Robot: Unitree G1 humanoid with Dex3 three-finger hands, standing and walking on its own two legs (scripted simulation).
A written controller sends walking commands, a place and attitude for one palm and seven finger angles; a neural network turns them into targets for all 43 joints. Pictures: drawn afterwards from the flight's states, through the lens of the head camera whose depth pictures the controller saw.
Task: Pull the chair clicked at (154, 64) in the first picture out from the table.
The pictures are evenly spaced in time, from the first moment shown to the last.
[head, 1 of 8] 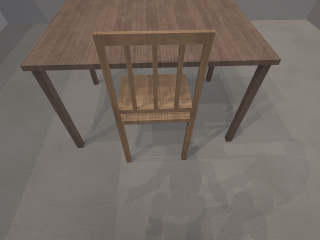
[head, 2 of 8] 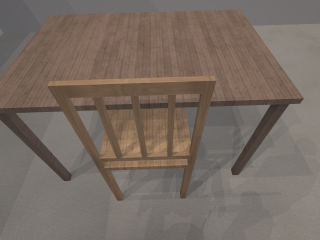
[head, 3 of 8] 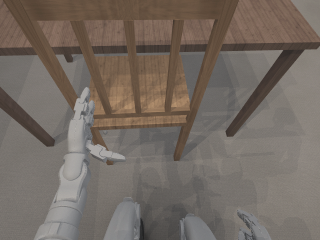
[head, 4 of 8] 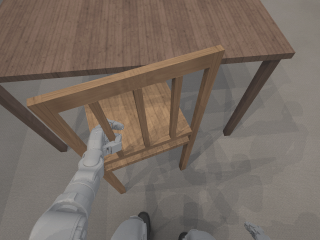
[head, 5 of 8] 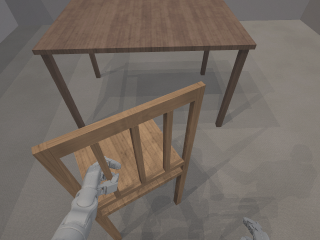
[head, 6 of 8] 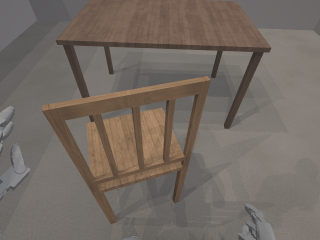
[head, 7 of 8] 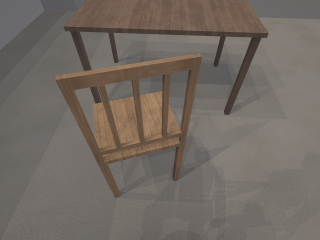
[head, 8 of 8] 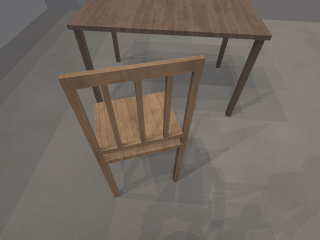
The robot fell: no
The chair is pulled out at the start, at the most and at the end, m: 0.00 0.57 0.56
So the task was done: yes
